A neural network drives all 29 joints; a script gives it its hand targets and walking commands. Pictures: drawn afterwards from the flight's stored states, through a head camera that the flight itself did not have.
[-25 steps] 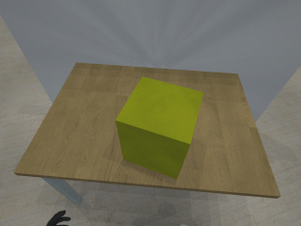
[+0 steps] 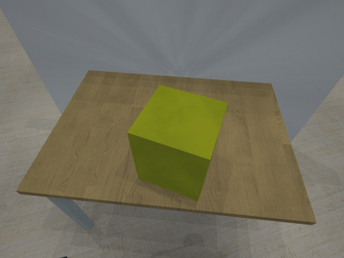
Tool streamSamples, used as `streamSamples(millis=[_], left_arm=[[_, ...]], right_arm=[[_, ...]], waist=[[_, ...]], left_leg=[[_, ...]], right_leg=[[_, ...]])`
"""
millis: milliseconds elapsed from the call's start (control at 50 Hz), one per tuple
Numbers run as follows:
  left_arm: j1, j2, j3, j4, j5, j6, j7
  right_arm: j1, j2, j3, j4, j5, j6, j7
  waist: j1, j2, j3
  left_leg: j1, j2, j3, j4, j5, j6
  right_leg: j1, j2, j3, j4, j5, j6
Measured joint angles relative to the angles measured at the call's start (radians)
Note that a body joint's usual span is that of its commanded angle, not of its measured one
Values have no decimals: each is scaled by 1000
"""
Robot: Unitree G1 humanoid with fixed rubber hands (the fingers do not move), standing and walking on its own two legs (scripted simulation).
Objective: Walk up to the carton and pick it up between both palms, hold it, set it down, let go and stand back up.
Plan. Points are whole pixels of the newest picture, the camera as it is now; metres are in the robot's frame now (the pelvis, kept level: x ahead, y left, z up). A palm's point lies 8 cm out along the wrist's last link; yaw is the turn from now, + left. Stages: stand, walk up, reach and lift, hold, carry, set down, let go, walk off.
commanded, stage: walk up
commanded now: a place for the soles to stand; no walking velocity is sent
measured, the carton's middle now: (179, 144) +0.45 +0.01 -0.05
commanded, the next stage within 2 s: reach and lift in 1.00 s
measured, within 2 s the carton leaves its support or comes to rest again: neither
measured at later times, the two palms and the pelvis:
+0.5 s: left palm out of the picture +0.11 +0.32 -0.11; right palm out of the picture +0.05 -0.30 -0.10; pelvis +0.01 +0.02 +0.00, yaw -3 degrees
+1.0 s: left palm out of the picture +0.12 +0.32 -0.11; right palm out of the picture +0.05 -0.29 -0.10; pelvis +0.01 +0.02 +0.00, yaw -4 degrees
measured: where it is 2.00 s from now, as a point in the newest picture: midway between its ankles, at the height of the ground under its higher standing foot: outside the picture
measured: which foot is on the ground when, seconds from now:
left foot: down 0.00-1.00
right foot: down 0.00-1.00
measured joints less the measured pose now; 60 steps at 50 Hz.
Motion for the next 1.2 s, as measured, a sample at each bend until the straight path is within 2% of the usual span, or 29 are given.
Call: streamSamples(millis=[320, 460, 680, 1000, 1060, 1100, 1140, 1200], left_arm=[[-14, 0, 0, 0, 0, -6, 0], [3, 0, 0, 1, 0, -33, 4], [-14, 0, 0, 1, 0, -50, 12], [-10, 0, 0, 5, 0, -48, 13], [-68, -11, 0, -75, 0, 183, 33], [-107, -12, 0, -153, 0, 320, 35], [-126, -16, 0, -238, 0, 389, 35], [-143, -26, 0, -337, 0, 421, 35]], right_arm=[[-3, 0, 0, 2, 0, 2, 2], [-5, 0, 0, -4, 0, 16, 24], [-8, 0, 0, -4, 0, 28, 28], [-9, 0, 0, -9, 0, 37, 29], [-46, 11, -68, 56, -12, -42, 66], [-82, 17, -96, 56, -13, -61, 85], [-102, 21, -104, 26, -13, -76, 87], [-112, 28, -106, -36, -13, -92, 85]], waist=[[0, 0, -1], [0, 2, -1], [0, 1, -7], [0, 3, -27], [0, 19, 4], [0, 21, 43], [0, 23, 66], [0, 19, 72]], left_leg=[[7, 2, 19, 0, -7, 0], [16, 1, 48, 0, -16, 0], [26, 1, 79, 0, -24, 2], [28, 1, 85, 0, -23, 5], [12, 3, 66, 25, -29, 5], [3, 5, 58, 49, -34, 5], [-3, 10, 52, 63, -40, 5], [-4, 11, 48, 65, -43, 5]], right_leg=[[0, 2, 20, 0, -5, 0], [0, 0, 47, 0, -9, 6], [0, 0, 78, 0, -9, 9], [0, 0, 83, 0, -6, 10], [-1, -10, 46, 10, -31, 2], [-1, -11, 32, 15, -8, 1], [0, -7, 25, 19, -9, 1], [0, -7, 21, 19, -12, 7]])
